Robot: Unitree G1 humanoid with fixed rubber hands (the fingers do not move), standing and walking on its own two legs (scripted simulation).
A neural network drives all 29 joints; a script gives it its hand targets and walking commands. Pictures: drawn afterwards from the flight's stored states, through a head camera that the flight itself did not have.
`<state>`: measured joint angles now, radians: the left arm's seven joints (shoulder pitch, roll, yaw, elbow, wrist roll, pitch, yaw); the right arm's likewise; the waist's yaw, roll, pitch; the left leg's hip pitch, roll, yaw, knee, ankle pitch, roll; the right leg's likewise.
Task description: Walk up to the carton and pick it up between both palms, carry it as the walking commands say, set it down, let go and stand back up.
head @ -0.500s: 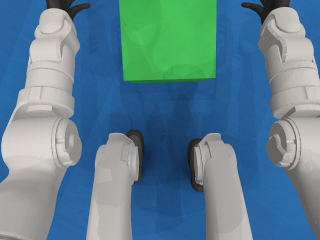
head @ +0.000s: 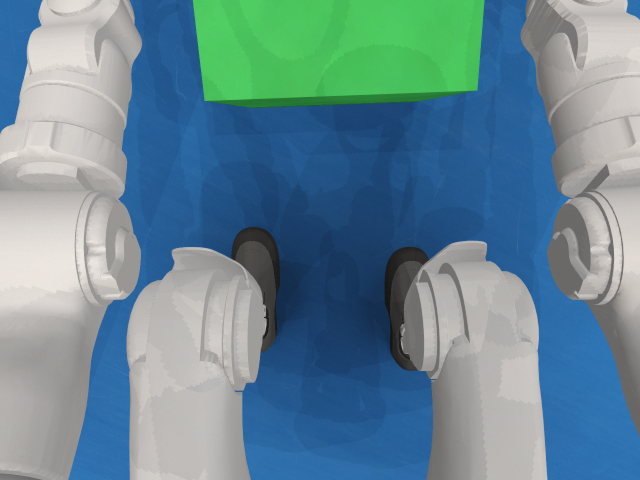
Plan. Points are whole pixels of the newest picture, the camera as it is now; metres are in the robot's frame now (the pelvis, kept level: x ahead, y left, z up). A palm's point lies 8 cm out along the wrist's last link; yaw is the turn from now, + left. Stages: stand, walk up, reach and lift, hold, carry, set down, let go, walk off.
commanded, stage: reach and lift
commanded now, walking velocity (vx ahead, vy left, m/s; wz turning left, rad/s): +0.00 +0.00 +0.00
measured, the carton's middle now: out of the picture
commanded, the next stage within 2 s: none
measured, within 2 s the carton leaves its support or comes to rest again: leaves its support in 1.74 s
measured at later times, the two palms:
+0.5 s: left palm out of the picture +0.55 +0.21 -0.19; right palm out of the picture +0.56 -0.16 -0.19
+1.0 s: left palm out of the picture +0.56 +0.17 -0.19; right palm out of the picture +0.56 -0.15 -0.19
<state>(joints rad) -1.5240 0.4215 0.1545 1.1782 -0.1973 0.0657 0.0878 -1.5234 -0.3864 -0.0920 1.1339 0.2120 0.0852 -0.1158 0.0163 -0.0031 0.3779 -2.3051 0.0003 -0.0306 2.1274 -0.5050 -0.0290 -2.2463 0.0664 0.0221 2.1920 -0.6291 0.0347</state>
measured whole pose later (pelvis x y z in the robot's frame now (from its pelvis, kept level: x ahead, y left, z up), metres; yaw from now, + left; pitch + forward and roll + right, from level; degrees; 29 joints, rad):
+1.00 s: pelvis +0.00 +0.00 +0.00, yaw -1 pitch +36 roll +0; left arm -1.62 0.36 0.13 1.22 -0.17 0.05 0.12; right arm -1.61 -0.34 -0.05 1.18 0.20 0.08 -0.13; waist 0.02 -0.02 0.47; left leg -2.26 0.01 -0.03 2.16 -0.52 -0.03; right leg -2.21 0.07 0.02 2.21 -0.62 0.03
